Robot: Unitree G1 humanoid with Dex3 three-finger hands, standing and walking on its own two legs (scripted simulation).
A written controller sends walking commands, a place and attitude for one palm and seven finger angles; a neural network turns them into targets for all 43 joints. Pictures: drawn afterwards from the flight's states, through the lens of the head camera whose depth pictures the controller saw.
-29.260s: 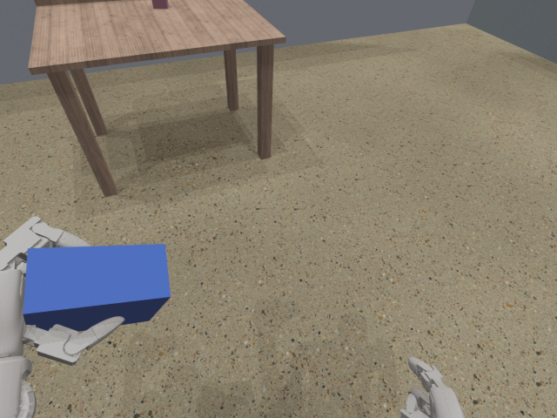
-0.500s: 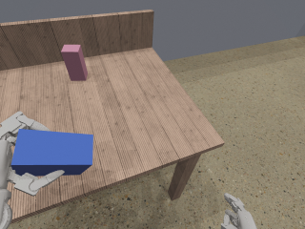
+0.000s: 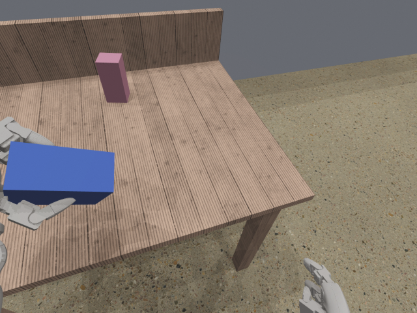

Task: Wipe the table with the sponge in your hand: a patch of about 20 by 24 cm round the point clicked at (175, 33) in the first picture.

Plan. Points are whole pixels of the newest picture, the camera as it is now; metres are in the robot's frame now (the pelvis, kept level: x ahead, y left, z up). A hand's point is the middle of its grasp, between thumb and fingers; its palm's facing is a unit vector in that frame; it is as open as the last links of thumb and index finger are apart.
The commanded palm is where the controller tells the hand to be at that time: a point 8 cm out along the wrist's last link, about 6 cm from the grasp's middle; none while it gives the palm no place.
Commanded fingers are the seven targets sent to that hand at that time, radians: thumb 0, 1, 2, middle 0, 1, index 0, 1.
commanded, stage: come to a stop and stand still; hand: left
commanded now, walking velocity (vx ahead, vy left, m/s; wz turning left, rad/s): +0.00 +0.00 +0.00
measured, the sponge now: (76, 179) +0.26 +0.25 +0.15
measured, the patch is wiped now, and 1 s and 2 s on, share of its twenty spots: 0.00 0.00 0.00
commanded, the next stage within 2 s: look again from close up in 0.64 s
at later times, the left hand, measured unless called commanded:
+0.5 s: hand (45, 168) +0.27 +0.29 +0.16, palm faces +0.34 -0.85 -0.40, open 10.4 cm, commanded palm +0.20 +0.32 +0.18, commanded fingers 0.00 0.10 1.30 -1.20 -1.60 -1.20 -1.60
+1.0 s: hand (59, 185) +0.24 +0.26 +0.15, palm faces +0.36 -0.85 -0.38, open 10.4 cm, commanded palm +0.18 +0.30 +0.18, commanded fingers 0.00 0.10 1.30 -1.20 -1.60 -1.20 -1.60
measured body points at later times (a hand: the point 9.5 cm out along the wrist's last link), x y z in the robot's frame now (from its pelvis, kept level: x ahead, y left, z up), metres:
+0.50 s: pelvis +0.04 +0.04 +0.00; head +0.08 +0.08 +0.45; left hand +0.24 +0.34 +0.18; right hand +0.23 -0.16 -0.06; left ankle +0.05 +0.09 -0.74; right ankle +0.04 -0.10 -0.74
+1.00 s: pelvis +0.03 +0.01 +0.00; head +0.04 +0.03 +0.45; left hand +0.22 +0.31 +0.17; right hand +0.20 -0.21 -0.07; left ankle +0.05 +0.09 -0.74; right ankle +0.04 -0.10 -0.74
